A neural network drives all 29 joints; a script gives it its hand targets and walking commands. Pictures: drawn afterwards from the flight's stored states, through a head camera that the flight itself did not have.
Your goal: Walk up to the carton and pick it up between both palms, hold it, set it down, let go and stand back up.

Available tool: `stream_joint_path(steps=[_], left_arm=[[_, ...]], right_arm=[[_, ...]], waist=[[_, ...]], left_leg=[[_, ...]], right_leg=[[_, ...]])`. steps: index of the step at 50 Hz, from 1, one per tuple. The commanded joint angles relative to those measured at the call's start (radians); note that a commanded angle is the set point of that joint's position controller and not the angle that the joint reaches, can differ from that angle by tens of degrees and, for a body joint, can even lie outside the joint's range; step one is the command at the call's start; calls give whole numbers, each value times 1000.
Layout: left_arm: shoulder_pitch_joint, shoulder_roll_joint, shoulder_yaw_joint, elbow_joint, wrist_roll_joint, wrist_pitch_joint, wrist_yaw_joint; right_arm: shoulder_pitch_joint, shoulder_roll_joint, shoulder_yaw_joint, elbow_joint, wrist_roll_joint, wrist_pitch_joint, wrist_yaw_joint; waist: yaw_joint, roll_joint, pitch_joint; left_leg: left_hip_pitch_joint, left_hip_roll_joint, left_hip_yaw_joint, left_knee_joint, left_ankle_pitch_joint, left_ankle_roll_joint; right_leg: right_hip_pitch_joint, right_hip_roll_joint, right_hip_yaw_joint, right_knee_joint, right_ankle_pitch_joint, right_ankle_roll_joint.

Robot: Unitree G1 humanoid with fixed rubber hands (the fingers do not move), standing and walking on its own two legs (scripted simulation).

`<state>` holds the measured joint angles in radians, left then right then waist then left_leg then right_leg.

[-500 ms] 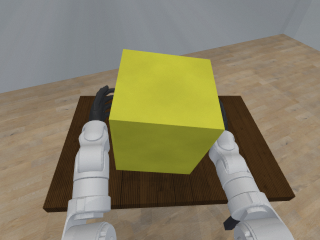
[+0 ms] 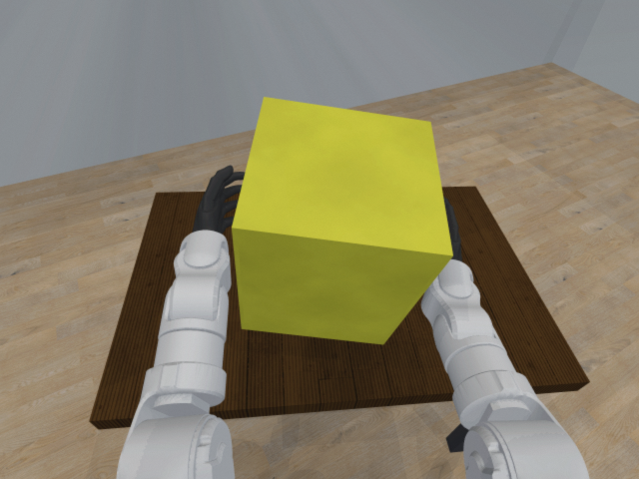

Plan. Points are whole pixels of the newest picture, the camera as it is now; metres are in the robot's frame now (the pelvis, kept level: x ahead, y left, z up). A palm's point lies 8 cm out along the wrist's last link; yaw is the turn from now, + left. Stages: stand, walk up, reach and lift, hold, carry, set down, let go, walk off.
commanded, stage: set down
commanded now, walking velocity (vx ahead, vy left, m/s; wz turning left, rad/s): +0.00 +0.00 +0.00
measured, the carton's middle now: (329, 232) +0.40 -0.03 +0.10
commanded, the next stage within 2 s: none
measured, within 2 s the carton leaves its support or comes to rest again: neither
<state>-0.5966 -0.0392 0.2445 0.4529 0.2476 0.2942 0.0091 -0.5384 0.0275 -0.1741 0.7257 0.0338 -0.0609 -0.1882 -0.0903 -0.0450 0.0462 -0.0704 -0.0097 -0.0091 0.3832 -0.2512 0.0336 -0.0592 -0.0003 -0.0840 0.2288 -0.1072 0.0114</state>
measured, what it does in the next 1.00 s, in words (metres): stands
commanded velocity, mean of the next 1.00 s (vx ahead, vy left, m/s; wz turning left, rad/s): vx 0.00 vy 0.00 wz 0.00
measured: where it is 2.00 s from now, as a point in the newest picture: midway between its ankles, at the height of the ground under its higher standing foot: outside the picture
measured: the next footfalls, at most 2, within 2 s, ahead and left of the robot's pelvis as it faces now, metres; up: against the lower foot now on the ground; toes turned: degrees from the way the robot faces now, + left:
none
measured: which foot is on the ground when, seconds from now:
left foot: down 0.00-1.00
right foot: down 0.00-1.00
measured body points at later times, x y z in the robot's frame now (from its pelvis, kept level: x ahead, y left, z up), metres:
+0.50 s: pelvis +0.01 -0.01 +0.00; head +0.02 +0.02 +0.45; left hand +0.43 +0.10 +0.10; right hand +0.37 -0.20 +0.08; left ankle -0.02 +0.09 -0.75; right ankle +0.01 -0.13 -0.75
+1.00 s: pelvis +0.02 +0.00 +0.00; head +0.05 +0.02 +0.45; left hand +0.45 +0.09 +0.06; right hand +0.38 -0.20 +0.04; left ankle -0.02 +0.09 -0.75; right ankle +0.01 -0.13 -0.75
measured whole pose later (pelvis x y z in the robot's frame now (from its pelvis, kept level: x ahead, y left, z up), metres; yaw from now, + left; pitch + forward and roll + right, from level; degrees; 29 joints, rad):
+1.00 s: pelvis +0.02 +0.00 +0.00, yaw -1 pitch +6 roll -2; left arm -0.74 0.03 0.27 0.97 0.23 -0.05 0.01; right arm -0.58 0.08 -0.38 0.96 -0.13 -0.26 -0.19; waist -0.12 -0.01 -0.05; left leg -0.22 0.00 0.00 0.37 -0.26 0.03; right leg -0.20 0.01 -0.08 0.20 -0.10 0.01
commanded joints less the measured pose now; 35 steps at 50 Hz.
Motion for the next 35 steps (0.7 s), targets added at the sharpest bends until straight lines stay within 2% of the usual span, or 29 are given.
stream_joint_path(steps=[1, 2, 4, 5, 6, 7, 8, 9, 10, 12, 14, 16, 17, 18, 20, 22, 23, 24, 25, 26, 27, 28, 30, 31, 32, 33, 35], left_arm=[[-693, -588, -483, -39, -82, -87, -132], [-707, -582, -474, -39, -83, -103, -130], [-713, -593, -477, -9, -88, -126, -128], [-719, -600, -471, 15, -86, -134, -126], [-713, -588, -455, 36, -80, -142, -129], [-701, -588, -439, 72, -70, -143, -130], [-691, -575, -420, 77, -66, -151, -133], [-697, -567, -408, 102, -65, -152, -137], [-705, -563, -396, 95, -58, -163, -139], [-726, -560, -386, 93, -57, -182, -145], [-709, -560, -385, 101, -62, -199, -148], [-747, -551, -375, 98, -53, -215, -152], [-739, -549, -381, 90, -45, -219, -152], [-751, -538, -377, 106, -34, -219, -157], [-754, -530, -358, 128, -30, -226, -167], [-758, -555, -357, 147, -31, -235, -167], [-771, -553, -358, 141, -40, -245, -164], [-774, -569, -367, 139, -33, -254, -158], [-783, -564, -378, 138, -42, -262, -155], [-779, -571, -372, 179, -42, -265, -153], [-759, -580, -362, 187, -32, -267, -154], [-749, -551, -342, 218, -30, -269, -156], [-755, -555, -334, 241, -16, -274, -159], [-754, -554, -334, 254, -24, -278, -163], [-760, -557, -339, 255, -25, -285, -163], [-762, -559, -334, 247, -25, -299, -160], [-777, -572, -342, 266, -30, -318, -149]], right_arm=[[-818, 439, 302, -312, -43, -113, 143], [-826, 444, 289, -302, -45, -121, 145], [-831, 477, 294, -292, -57, -132, 149], [-845, 476, 302, -298, -55, -139, 152], [-840, 483, 304, -258, -58, -136, 151], [-842, 477, 304, -277, -54, -137, 151], [-850, 475, 301, -268, -51, -135, 153], [-831, 477, 288, -240, -57, -134, 151], [-836, 493, 304, -244, -60, -133, 150], [-844, 518, 322, -246, -61, -134, 152], [-863, 537, 359, -285, -56, -145, 146], [-849, 567, 357, -284, -59, -142, 141], [-816, 560, 354, -259, -64, -139, 142], [-797, 559, 330, -227, -82, -134, 140], [-795, 555, 295, -202, -107, -136, 140], [-792, 562, 280, -189, -117, -145, 140], [-796, 562, 279, -192, -134, -156, 139], [-777, 569, 281, -177, -129, -164, 142], [-800, 572, 267, -181, -126, -173, 141], [-805, 566, 251, -163, -134, -179, 141], [-783, 569, 258, -163, -131, -183, 140], [-794, 555, 243, -155, -144, -184, 139], [-771, 553, 217, -114, -157, -188, 133], [-774, 567, 215, -116, -167, -190, 134], [-783, 576, 212, -117, -176, -195, 134], [-790, 575, 223, -111, -169, -201, 135], [-821, 574, 210, -117, -170, -221, 138]], waist=[[-41, 110, -532], [-31, 110, -550], [-37, 98, -569], [-29, 105, -597], [-19, 100, -592], [-17, 92, -589], [0, 84, -581], [-15, 76, -554], [-1, 63, -560], [4, 51, -591], [13, 24, -639], [-7, 28, -641], [-8, 46, -638], [-26, 57, -619], [-28, 50, -580], [-23, 47, -580], [-36, 52, -612], [-37, 79, -622], [-33, 78, -642], [-35, 88, -642], [-38, 80, -634], [-43, 58, -601], [-51, 80, -576], [-56, 61, -581], [-59, 66, -604], [-42, 63, -605], [-43, 98, -658]], left_leg=[[181, 26, 13, -4, 522, -118], [168, 28, 5, -8, 521, -115], [164, 26, 13, 5, 561, -120], [162, 21, 16, 13, 579, -123], [136, 17, 27, 2, 555, -115], [121, 19, 26, 0, 561, -112], [92, 16, 22, -14, 541, -99], [67, 10, 30, -17, 491, -102], [25, 4, 29, -26, 477, -90], [-9, 0, 33, -34, 460, -79], [-61, -6, 27, -35, 479, -66], [-98, -12, 32, -45, 442, -66], [-91, -8, 25, -56, 445, -70], [-94, -13, 31, -60, 423, -73], [-108, -13, 39, -70, 350, -71], [-99, -8, 39, -82, 337, -73], [-61, -4, 37, -71, 380, -74], [-41, -2, 42, -60, 411, -83], [-30, 2, 34, -52, 438, -88], [-23, 4, 36, -46, 447, -92], [-14, -2, 42, -46, 468, -91], [-32, 5, 28, -46, 455, -81], [-50, 7, 33, -58, 450, -85], [-30, 7, 32, -49, 451, -87], [-32, 2, 30, -45, 459, -90], [-45, 6, 26, -52, 450, -81], [-32, 13, 29, -27, 521, -101]], right_leg=[[115, 62, -43, 32, 171, -2], [126, 62, -46, 29, 167, -11], [131, 66, -38, 40, 210, -12], [142, 64, -32, 45, 242, -9], [166, 63, -21, 46, 254, -12], [186, 58, -20, 53, 272, 1], [220, 59, -15, 50, 282, 0], [228, 50, -11, 50, 282, 0], [260, 50, 4, 61, 302, 2], [327, 41, 10, 78, 372, 14], [397, 34, 29, 103, 510, 22], [437, 25, 36, 109, 539, 25], [446, 21, 31, 116, 544, 27], [431, 17, 26, 112, 538, 28], [417, 15, 12, 97, 462, 27], [386, 17, 9, 91, 426, 22], [357, 22, 0, 86, 426, 23], [338, 19, 4, 90, 442, 17], [334, 19, 1, 88, 441, 12], [314, 23, -5, 82, 432, 15], [324, 22, -3, 78, 460, 15], [308, 32, 0, 74, 432, 11], [326, 25, -4, 74, 437, 12], [303, 25, -9, 73, 436, 20], [318, 26, -8, 74, 463, 19], [308, 29, 0, 76, 453, 10], [292, 32, -9, 84, 472, 4]])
